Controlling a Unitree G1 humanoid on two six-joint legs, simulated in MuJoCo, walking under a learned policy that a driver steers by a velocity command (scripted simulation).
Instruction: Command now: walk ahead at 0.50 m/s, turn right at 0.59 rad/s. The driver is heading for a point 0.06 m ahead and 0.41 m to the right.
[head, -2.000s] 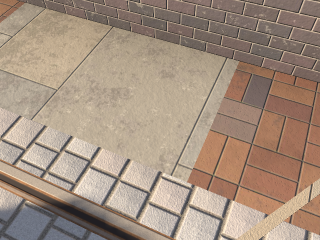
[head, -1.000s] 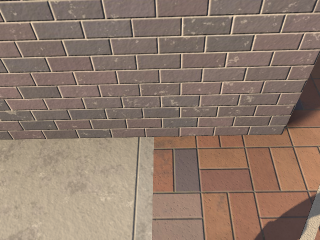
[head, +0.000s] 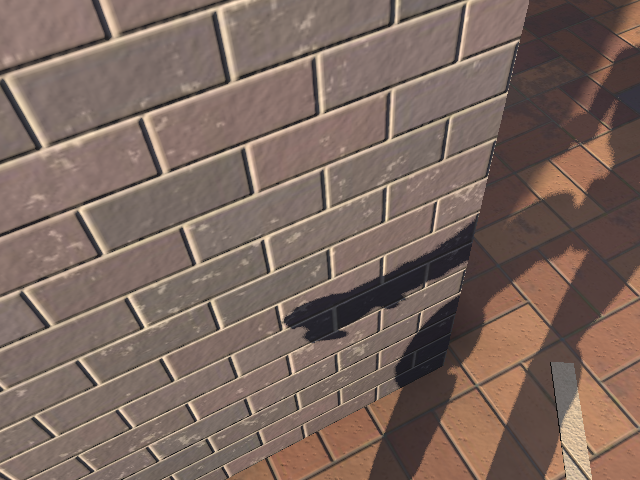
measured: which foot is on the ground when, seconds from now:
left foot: up 0.00-0.18, down 0.20-0.62, up 0.64-0.92, down 0.94-1.00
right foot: down 0.00-0.22, up 0.24-0.58, down 0.60-0.96, up 0.98-1.00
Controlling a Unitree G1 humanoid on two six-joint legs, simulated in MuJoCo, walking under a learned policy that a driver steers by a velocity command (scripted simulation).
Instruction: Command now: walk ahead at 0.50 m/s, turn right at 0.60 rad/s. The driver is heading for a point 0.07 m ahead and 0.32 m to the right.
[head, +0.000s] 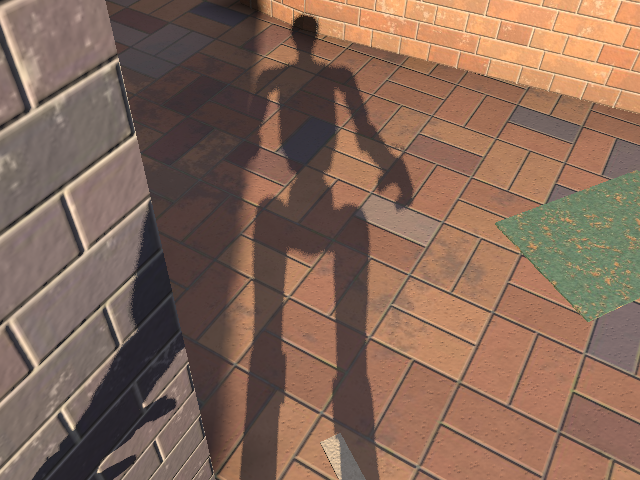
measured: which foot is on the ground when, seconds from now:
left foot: down 0.00-0.36, up 0.38-0.82, down 0.84-1.00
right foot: up 0.00-0.34, down 0.36-1.00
